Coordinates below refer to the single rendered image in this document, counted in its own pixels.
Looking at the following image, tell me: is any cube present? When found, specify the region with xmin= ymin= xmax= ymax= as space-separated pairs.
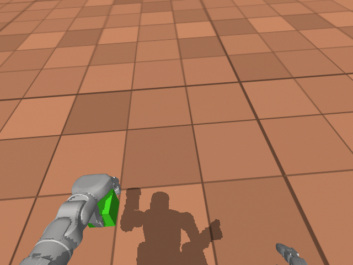
xmin=88 ymin=189 xmax=119 ymax=227

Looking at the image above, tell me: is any left robot arm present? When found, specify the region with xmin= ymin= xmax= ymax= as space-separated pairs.
xmin=19 ymin=192 xmax=96 ymax=265

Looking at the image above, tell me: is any left robot hand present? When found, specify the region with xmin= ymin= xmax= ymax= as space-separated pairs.
xmin=72 ymin=174 xmax=121 ymax=227

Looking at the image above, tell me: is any right robot hand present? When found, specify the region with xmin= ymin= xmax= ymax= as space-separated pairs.
xmin=276 ymin=243 xmax=308 ymax=265

